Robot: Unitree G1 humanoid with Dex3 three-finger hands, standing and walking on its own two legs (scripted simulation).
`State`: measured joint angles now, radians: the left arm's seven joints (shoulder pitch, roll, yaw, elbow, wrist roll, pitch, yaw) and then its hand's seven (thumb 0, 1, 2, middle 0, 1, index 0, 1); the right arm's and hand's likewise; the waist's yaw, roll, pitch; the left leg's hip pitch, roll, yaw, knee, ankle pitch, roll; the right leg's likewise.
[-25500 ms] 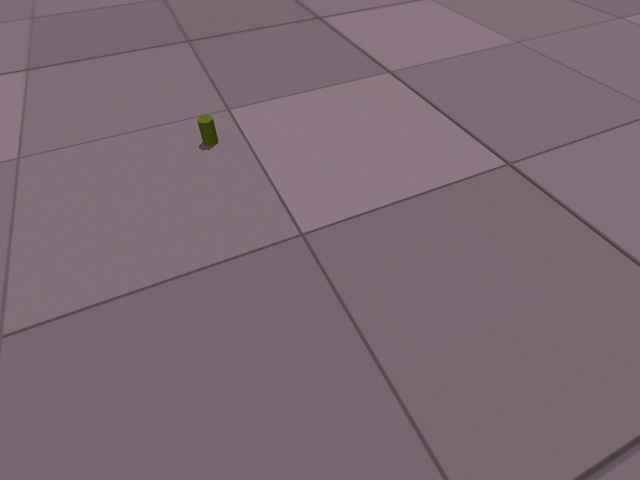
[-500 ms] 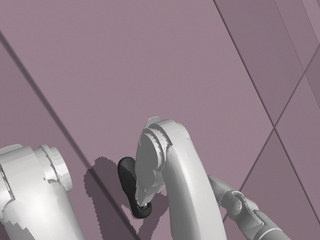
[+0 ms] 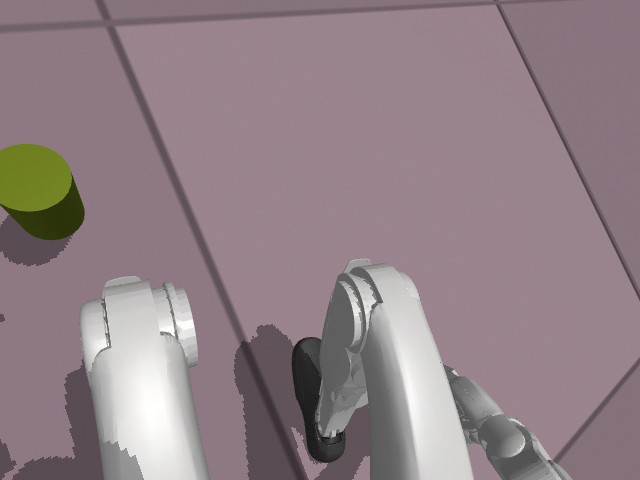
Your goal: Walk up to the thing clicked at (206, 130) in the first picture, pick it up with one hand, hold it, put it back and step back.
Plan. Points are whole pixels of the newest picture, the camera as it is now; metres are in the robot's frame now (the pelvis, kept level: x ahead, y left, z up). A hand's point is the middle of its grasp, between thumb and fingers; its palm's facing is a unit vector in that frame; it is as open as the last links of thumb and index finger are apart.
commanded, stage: home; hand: left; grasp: from the side
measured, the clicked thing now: (42, 197) +0.45 +0.31 -0.23
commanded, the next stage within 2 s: none
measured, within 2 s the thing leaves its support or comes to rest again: neither
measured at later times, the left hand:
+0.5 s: hand out of the picture +0.28 +0.36 +0.05, palm faces +0.32 -0.81 -0.49, open 17.3 cm
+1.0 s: hand out of the picture +0.24 +0.26 +0.27, palm faces +0.36 -0.86 -0.37, open 17.4 cm
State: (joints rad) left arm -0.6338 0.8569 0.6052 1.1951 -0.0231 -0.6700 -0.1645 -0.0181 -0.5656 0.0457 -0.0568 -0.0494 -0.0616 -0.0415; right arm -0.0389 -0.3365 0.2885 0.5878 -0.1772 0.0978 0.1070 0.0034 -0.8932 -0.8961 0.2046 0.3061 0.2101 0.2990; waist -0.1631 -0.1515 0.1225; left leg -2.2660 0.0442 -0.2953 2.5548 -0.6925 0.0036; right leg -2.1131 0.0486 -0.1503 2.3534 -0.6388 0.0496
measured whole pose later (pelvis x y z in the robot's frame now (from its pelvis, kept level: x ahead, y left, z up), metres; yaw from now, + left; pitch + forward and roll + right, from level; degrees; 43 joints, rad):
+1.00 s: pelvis +0.09 -0.01 +0.35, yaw +14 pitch +19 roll -3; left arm 0.25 0.27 0.09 0.17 -0.01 0.21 0.18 -0.01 -0.53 0.06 -0.06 -0.05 -0.06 -0.05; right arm 0.22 -0.22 0.01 0.51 0.04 0.01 -0.15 0.01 -0.90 -0.90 0.20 0.31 0.21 0.30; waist -0.04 0.02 -0.16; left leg -1.05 0.07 -0.05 1.28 -0.57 -0.03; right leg -1.00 -0.03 -0.06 1.23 -0.57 0.02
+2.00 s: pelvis +0.11 -0.01 +0.41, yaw +15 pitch +8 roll -2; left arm 0.45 0.20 -0.01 0.01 -0.01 0.28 0.15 -0.01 -0.54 0.05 -0.06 -0.05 -0.05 -0.05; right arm 0.27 -0.21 0.01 0.52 0.01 -0.11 -0.17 0.02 -0.90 -0.90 0.20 0.31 0.21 0.30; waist -0.02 0.04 -0.10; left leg -0.62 0.07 -0.03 0.95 -0.47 -0.04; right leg -0.58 -0.02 -0.06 0.91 -0.47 0.01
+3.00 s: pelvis +0.10 -0.01 +0.42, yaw +14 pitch +8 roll -2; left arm 0.45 0.20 -0.01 0.00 -0.01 0.27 0.15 -0.01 -0.50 0.08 -0.06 -0.06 -0.06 -0.06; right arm 0.26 -0.21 0.02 0.53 0.01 -0.13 -0.18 0.02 -0.90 -0.90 0.20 0.30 0.21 0.30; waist -0.01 0.04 -0.09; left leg -0.62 0.06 -0.03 0.95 -0.46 -0.03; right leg -0.58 -0.02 -0.05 0.90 -0.46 0.02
